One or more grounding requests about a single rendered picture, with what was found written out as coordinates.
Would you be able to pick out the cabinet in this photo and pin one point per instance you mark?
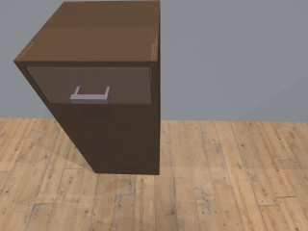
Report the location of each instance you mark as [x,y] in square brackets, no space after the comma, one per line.
[114,138]

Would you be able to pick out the drawer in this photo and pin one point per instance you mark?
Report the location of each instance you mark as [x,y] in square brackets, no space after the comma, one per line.
[129,85]

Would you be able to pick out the handle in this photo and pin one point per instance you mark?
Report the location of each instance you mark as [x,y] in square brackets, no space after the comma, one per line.
[77,98]

